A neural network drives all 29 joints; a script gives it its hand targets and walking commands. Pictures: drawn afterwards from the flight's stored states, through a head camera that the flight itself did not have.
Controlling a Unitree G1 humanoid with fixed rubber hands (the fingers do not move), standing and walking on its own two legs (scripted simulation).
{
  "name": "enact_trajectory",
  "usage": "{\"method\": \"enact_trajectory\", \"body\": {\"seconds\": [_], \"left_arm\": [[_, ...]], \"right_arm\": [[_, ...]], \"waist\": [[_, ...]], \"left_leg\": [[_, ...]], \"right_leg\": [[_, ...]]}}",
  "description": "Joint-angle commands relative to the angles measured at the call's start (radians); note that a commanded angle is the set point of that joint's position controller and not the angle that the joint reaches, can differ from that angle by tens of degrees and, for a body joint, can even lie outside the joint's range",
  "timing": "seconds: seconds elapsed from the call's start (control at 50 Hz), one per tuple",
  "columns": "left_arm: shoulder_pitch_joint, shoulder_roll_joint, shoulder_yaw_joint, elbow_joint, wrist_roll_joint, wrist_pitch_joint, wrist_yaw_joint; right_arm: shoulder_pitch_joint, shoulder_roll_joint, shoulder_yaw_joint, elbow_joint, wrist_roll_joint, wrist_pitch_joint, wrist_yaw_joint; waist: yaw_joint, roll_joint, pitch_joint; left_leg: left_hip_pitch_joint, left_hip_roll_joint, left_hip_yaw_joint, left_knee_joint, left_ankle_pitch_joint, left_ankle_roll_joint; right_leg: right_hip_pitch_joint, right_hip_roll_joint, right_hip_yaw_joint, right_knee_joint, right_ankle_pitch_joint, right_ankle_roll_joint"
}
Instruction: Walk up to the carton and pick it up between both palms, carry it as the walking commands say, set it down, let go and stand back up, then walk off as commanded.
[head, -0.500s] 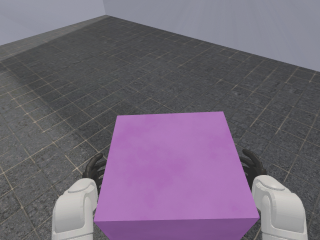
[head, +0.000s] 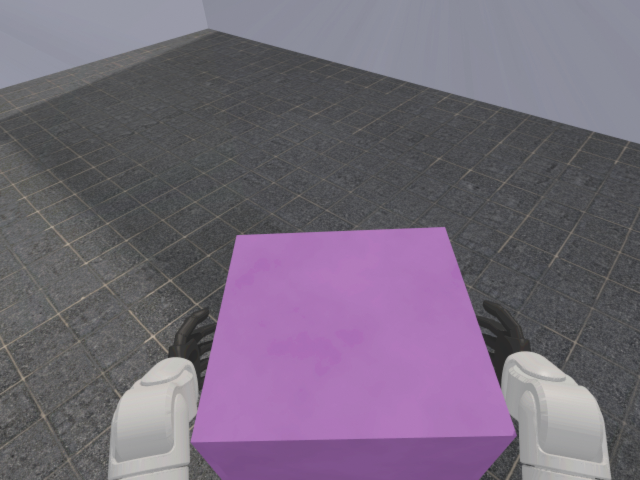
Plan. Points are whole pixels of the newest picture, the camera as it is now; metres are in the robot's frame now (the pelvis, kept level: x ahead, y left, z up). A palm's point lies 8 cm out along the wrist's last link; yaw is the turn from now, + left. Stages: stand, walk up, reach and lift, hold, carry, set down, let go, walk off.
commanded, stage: carry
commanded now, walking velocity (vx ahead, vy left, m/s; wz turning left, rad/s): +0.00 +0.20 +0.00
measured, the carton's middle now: (345, 368) +0.30 +0.00 -0.01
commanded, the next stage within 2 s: none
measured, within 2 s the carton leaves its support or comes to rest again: neither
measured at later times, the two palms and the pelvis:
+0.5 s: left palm (111, 385) +0.23 +0.27 +0.06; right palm (441, 372) +0.25 -0.11 +0.07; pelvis +0.00 +0.07 -0.01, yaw +1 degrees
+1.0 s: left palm (89, 374) +0.25 +0.31 +0.05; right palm (405, 381) +0.24 -0.07 +0.06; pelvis +0.00 +0.13 -0.01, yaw -2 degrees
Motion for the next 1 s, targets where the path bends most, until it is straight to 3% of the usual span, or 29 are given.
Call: {"method": "enact_trajectory", "body": {"seconds": [0.0, 0.06, 0.12, 0.16, 0.18, 0.2, 0.24, 0.26, 0.3, 0.32, 0.38, 0.42, 0.48, 0.54, 0.6, 0.64, 0.66, 0.68, 0.72, 0.74, 0.76, 0.78, 0.8, 0.82, 0.84, 0.86, 0.88, 0.96, 0.98], "left_arm": [[-0.496, -0.722, -0.733, -0.212, -0.349, -0.006, -0.16], [-0.46, -0.734, -0.749, -0.233, -0.371, 0.039, -0.154], [-0.395, -0.72, -0.769, -0.285, -0.372, 0.076, -0.149], [-0.441, -0.734, -0.789, -0.318, -0.393, 0.096, -0.147], [-0.415, -0.71, -0.79, -0.325, -0.387, 0.106, -0.143], [-0.446, -0.712, -0.807, -0.349, -0.402, 0.111, -0.139], [-0.451, -0.712, -0.803, -0.362, -0.412, 0.114, -0.143], [-0.443, -0.723, -0.8, -0.331, -0.406, 0.117, -0.147], [-0.438, -0.716, -0.809, -0.371, -0.418, 0.116, -0.147], [-0.476, -0.714, -0.814, -0.36, -0.422, 0.117, -0.151], [-0.397, -0.712, -0.797, -0.293, -0.415, 0.132, -0.156], [-0.44, -0.695, -0.8, -0.317, -0.422, 0.13, -0.158], [-0.468, -0.704, -0.778, -0.279, -0.419, 0.136, -0.163], [-0.491, -0.728, -0.777, -0.279, -0.437, 0.128, -0.167], [-0.505, -0.731, -0.769, -0.28, -0.421, 0.118, -0.163], [-0.484, -0.739, -0.759, -0.254, -0.415, 0.114, -0.166], [-0.471, -0.741, -0.757, -0.246, -0.411, 0.109, -0.16], [-0.427, -0.742, -0.746, -0.222, -0.402, 0.11, -0.16], [-0.412, -0.765, -0.756, -0.253, -0.396, 0.109, -0.151], [-0.37, -0.768, -0.755, -0.261, -0.375, 0.103, -0.151], [-0.373, -0.786, -0.773, -0.313, -0.374, 0.098, -0.145], [-0.429, -0.769, -0.79, -0.359, -0.374, 0.096, -0.138], [-0.486, -0.757, -0.81, -0.413, -0.395, 0.1, -0.131], [-0.5, -0.737, -0.8, -0.411, -0.391, 0.097, -0.132], [-0.477, -0.748, -0.808, -0.38, -0.408, 0.097, -0.132], [-0.447, -0.734, -0.806, -0.382, -0.396, 0.089, -0.135], [-0.442, -0.751, -0.807, -0.346, -0.407, 0.089, -0.141], [-0.443, -0.724, -0.818, -0.365, -0.41, 0.083, -0.137], [-0.434, -0.72, -0.811, -0.347, -0.413, 0.085, -0.132]], "right_arm": [[-0.519, 0.803, 0.768, -0.191, 0.311, -0.019, 0.142], [-0.494, 0.805, 0.778, -0.221, 0.327, 0.033, 0.138], [-0.437, 0.795, 0.785, -0.27, 0.343, 0.062, 0.144], [-0.472, 0.796, 0.788, -0.298, 0.358, 0.083, 0.149], [-0.412, 0.794, 0.786, -0.273, 0.346, 0.09, 0.147], [-0.399, 0.787, 0.776, -0.285, 0.351, 0.092, 0.15], [-0.437, 0.793, 0.788, -0.313, 0.365, 0.094, 0.15], [-0.448, 0.781, 0.784, -0.313, 0.358, 0.096, 0.148], [-0.414, 0.773, 0.776, -0.318, 0.363, 0.1, 0.145], [-0.429, 0.764, 0.78, -0.332, 0.354, 0.098, 0.141], [-0.398, 0.756, 0.774, -0.313, 0.351, 0.111, 0.139], [-0.383, 0.75, 0.772, -0.295, 0.344, 0.115, 0.142], [-0.435, 0.752, 0.77, -0.292, 0.355, 0.116, 0.142], [-0.49, 0.771, 0.773, -0.313, 0.375, 0.11, 0.143], [-0.486, 0.776, 0.786, -0.316, 0.372, 0.103, 0.146], [-0.49, 0.767, 0.785, -0.317, 0.374, 0.096, 0.144], [-0.471, 0.778, 0.78, -0.298, 0.376, 0.099, 0.149], [-0.472, 0.767, 0.789, -0.311, 0.379, 0.102, 0.151], [-0.482, 0.784, 0.785, -0.335, 0.409, 0.099, 0.164], [-0.466, 0.786, 0.779, -0.335, 0.399, 0.092, 0.169], [-0.441, 0.796, 0.777, -0.336, 0.404, 0.088, 0.174], [-0.447, 0.818, 0.786, -0.324, 0.411, 0.085, 0.179], [-0.423, 0.814, 0.773, -0.291, 0.412, 0.084, 0.179], [-0.424, 0.788, 0.764, -0.32, 0.404, 0.076, 0.175], [-0.412, 0.787, 0.755, -0.334, 0.403, 0.072, 0.169], [-0.385, 0.79, 0.762, -0.313, 0.378, 0.069, 0.165], [-0.375, 0.765, 0.757, -0.333, 0.364, 0.06, 0.155], [-0.365, 0.761, 0.761, -0.339, 0.353, 0.065, 0.146], [-0.346, 0.743, 0.76, -0.333, 0.353, 0.065, 0.145]], "waist": [[0.012, -0.06, -0.246], [0.02, -0.131, -0.249], [0.019, -0.124, -0.253], [0.015, -0.163, -0.244], [0.015, -0.141, -0.228], [0.005, -0.094, -0.236], [0.004, -0.086, -0.244], [0.0, -0.09, -0.23], [0.002, 0.03, -0.251], [0.0, 0.003, -0.254], [0.001, 0.031, -0.237], [0.001, 0.016, -0.176], [-0.001, 0.022, -0.17], [-0.005, 0.055, -0.169], [-0.01, 0.04, -0.156], [-0.003, -0.016, -0.201], [0.001, -0.047, -0.231], [0.006, -0.147, -0.232], [0.011, -0.204, -0.26], [0.009, -0.255, -0.285], [-0.009, -0.226, -0.312], [-0.022, -0.085, -0.279], [-0.015, 0.232, -0.218], [-0.023, 0.275, -0.181], [-0.03, 0.198, -0.177], [-0.027, 0.09, -0.207], [-0.022, 0.03, -0.242], [-0.018, 0.065, -0.25], [-0.019, 0.09, -0.27]], "left_leg": [[0.004, 0.085, -0.106, -0.026, 0.061, 0.025], [-0.076, 0.06, -0.087, 0.063, -0.029, 0.004], [-0.116, 0.038, -0.065, 0.098, -0.121, 0.008], [-0.09, 0.032, -0.066, 0.096, -0.11, 0.015], [-0.088, 0.021, -0.05, 0.084, -0.111, 0.015], [-0.035, 0.028, -0.056, 0.017, -0.059, 0.023], [0.031, 0.042, -0.069, -0.043, -0.037, 0.029], [0.031, 0.069, -0.108, -0.06, -0.017, 0.042], [0.035, 0.129, -0.161, -0.085, 0.115, 0.073], [0.05, 0.154, -0.174, -0.069, 0.208, 0.086], [0.035, 0.157, -0.183, -0.058, 0.193, 0.121], [-0.029, 0.151, -0.17, -0.06, 0.13, 0.117], [-0.019, 0.169, -0.177, -0.047, 0.236, 0.126], [-0.042, 0.171, -0.199, -0.094, 0.129, 0.14], [-0.041, 0.181, -0.193, -0.071, 0.214, 0.133], [-0.084, 0.154, -0.141, 0.011, 0.316, 0.111], [-0.107, 0.134, -0.104, 0.077, 0.348, 0.085], [-0.175, 0.107, -0.072, 0.181, 0.342, 0.061], [-0.223, 0.063, -0.049, 0.296, 0.078, 0.002], [-0.208, 0.042, -0.057, 0.33, -0.167, 0.008], [-0.083, 0.075, -0.149, 0.201, -0.178, 0.03], [0.032, 0.089, -0.202, -0.029, -0.103, 0.039], [0.073, 0.212, -0.344, -0.187, 0.072, 0.081], [0.122, 0.28, -0.415, -0.226, 0.233, 0.112], [0.148, 0.268, -0.374, -0.196, 0.354, 0.104], [0.166, 0.25, -0.307, -0.149, 0.394, 0.117], [0.215, 0.241, -0.261, -0.108, 0.465, 0.14], [0.24, 0.227, -0.198, -0.081, 0.616, 0.144], [0.303, 0.23, -0.203, -0.07, 0.739, 0.136]], "right_leg": [[0.145, -0.252, 0.28, -0.144, 0.031, 0.063], [0.189, -0.344, 0.385, -0.169, 0.105, 0.04], [0.181, -0.398, 0.42, -0.181, 0.073, 0.017], [0.146, -0.384, 0.384, -0.182, 0.052, 0.031], [0.117, -0.382, 0.383, -0.196, -0.001, 0.039], [0.098, -0.363, 0.349, -0.163, 0.055, 0.045], [0.063, -0.323, 0.287, -0.111, 0.104, 0.078], [0.053, -0.3, 0.263, -0.098, 0.062, 0.091], [0.069, -0.228, 0.183, 0.021, 0.072, 0.102], [0.065, -0.207, 0.153, 0.065, 0.104, 0.1], [0.015, -0.199, 0.148, 0.113, 0.002, 0.091], [0.005, -0.178, 0.134, 0.121, -0.028, 0.093], [-0.019, -0.154, 0.114, 0.176, -0.028, 0.086], [-0.039, -0.132, 0.109, 0.217, -0.129, 0.085], [-0.05, -0.126, 0.116, 0.249, -0.129, 0.07], [0.051, -0.143, 0.126, 0.195, 0.019, 0.058], [0.102, -0.194, 0.179, 0.183, 0.107, 0.041], [0.177, -0.256, 0.251, 0.139, 0.268, 0.022], [0.205, -0.386, 0.38, 0.057, 0.387, -0.028], [0.168, -0.455, 0.453, -0.009, 0.366, -0.045], [0.062, -0.449, 0.418, 0.013, 0.276, -0.008], [-0.044, -0.348, 0.275, 0.131, 0.179, 0.065], [-0.184, -0.163, 0.09, 0.292, -0.127, 0.125], [-0.329, -0.089, 0.088, 0.465, -0.393, 0.128], [-0.363, -0.079, 0.172, 0.573, -0.404, 0.101], [-0.343, -0.085, 0.2, 0.621, -0.366, 0.082], [-0.338, -0.09, 0.194, 0.63, -0.339, 0.075], [-0.287, -0.082, 0.177, 0.561, -0.275, 0.086], [-0.306, -0.071, 0.167, 0.539, -0.265, 0.085]]}}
